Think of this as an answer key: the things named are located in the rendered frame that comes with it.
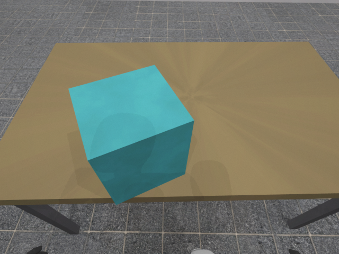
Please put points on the carton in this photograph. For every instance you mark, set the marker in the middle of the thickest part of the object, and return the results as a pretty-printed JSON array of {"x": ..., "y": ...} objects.
[{"x": 135, "y": 131}]

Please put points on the table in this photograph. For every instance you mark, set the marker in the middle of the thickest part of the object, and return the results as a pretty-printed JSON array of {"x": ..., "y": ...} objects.
[{"x": 266, "y": 126}]

